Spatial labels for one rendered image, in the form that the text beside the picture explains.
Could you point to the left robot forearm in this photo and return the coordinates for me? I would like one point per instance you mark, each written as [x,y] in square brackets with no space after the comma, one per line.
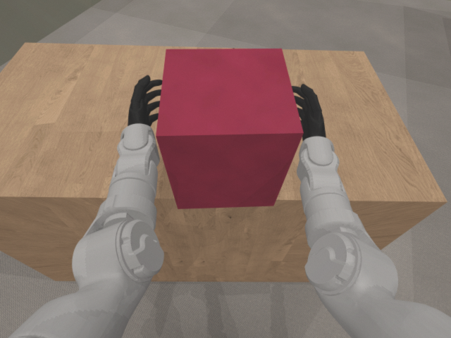
[132,190]

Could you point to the robot left upper arm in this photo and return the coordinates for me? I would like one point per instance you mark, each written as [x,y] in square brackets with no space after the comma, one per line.
[113,268]

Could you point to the right robot forearm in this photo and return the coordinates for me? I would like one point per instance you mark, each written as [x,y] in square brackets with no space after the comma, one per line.
[324,199]

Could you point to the left robot hand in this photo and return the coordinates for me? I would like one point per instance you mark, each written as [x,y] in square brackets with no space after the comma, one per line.
[139,108]

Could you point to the pedestal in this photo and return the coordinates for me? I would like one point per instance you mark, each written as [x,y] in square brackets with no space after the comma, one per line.
[63,108]

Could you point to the carton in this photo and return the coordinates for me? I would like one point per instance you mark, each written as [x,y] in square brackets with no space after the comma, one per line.
[228,126]

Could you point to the right robot hand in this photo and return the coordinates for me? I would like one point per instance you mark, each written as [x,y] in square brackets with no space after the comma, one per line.
[311,114]

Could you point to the robot right upper arm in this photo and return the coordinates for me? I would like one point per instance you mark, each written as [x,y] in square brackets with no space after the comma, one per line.
[357,284]

